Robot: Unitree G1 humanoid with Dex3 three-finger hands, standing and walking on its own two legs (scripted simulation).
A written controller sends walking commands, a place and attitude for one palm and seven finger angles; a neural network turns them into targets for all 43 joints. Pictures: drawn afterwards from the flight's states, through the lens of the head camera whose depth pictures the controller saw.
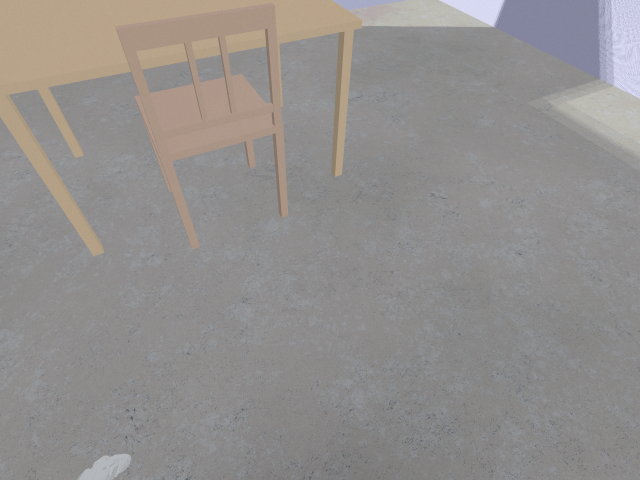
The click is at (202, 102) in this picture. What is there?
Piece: chair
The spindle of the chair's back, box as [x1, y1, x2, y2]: [184, 42, 207, 120]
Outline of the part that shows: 184,43 202,120 207,120 190,42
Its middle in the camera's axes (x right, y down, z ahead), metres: -0.37 -0.46 +1.15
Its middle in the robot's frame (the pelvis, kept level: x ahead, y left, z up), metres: +1.15 +0.43 -0.09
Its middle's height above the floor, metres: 0.67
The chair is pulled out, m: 0.00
